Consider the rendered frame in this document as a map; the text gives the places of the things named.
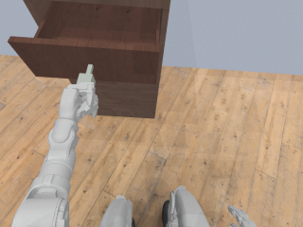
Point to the robot left hand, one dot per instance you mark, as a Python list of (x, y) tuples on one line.
[(78, 100)]

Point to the left robot thigh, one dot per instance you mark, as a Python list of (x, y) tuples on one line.
[(118, 214)]

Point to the robot left forearm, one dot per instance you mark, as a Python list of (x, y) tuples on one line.
[(55, 174)]

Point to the drawer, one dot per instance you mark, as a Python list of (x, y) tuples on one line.
[(122, 43)]

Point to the robot right hand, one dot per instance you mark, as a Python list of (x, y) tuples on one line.
[(241, 217)]

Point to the cabinet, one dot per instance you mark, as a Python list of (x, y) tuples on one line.
[(123, 99)]

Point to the handle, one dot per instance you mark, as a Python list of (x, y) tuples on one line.
[(88, 76)]

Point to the right robot shin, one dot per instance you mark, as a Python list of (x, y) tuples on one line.
[(173, 220)]

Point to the robot left upper arm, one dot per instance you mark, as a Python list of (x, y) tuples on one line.
[(43, 212)]

